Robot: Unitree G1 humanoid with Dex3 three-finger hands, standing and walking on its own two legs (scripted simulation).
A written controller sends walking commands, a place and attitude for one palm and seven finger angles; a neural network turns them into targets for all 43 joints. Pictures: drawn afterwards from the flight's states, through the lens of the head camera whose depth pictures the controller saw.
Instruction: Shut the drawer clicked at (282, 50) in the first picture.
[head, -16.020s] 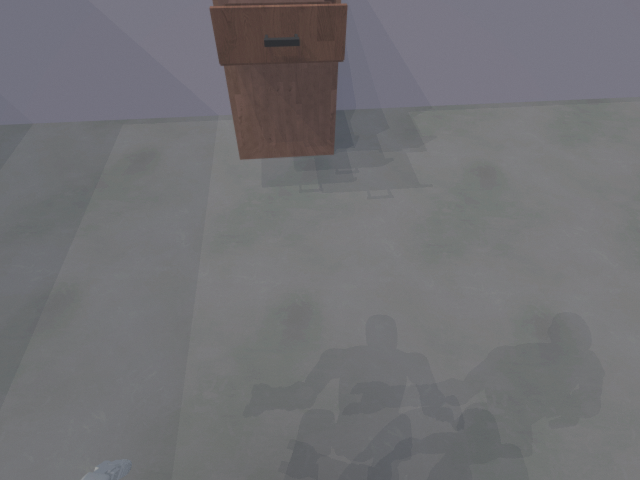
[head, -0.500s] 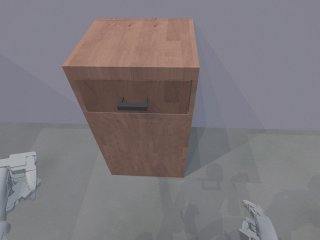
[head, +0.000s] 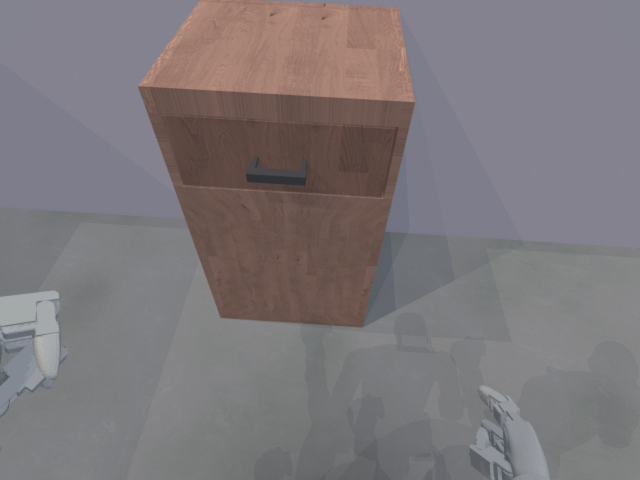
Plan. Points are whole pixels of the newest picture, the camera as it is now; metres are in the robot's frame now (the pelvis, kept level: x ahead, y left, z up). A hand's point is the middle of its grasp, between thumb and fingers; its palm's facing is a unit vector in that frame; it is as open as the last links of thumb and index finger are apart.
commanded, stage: step back with the hand held close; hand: left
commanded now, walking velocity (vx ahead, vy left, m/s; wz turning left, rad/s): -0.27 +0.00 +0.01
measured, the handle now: (278, 169) +0.68 +0.13 -0.04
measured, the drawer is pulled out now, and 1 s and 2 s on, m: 0.00 0.00 0.00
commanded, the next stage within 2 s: stop stepping back and stand still in 0.74 s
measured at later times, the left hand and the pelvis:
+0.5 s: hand (11, 413) +0.14 +0.25 +0.17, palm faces +0.34 -0.80 -0.49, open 3.2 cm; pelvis -0.05 +0.01 -0.01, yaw +3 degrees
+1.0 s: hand out of the picture +0.07 +0.21 +0.18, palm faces +0.21 -0.86 -0.47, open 3.2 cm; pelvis -0.13 -0.01 -0.01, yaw -3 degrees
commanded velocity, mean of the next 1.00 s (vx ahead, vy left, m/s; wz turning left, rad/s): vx -0.27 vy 0.01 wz -0.02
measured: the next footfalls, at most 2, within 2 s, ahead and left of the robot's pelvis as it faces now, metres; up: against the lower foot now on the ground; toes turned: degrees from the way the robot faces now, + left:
right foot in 0.80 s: -0.20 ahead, -0.14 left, +0.00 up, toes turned -4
left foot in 1.44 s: -0.06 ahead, +0.13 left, +0.00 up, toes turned -2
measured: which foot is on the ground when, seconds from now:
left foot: down 0.00-1.00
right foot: down 0.00-0.46, up 0.48-0.78, down 0.80-1.00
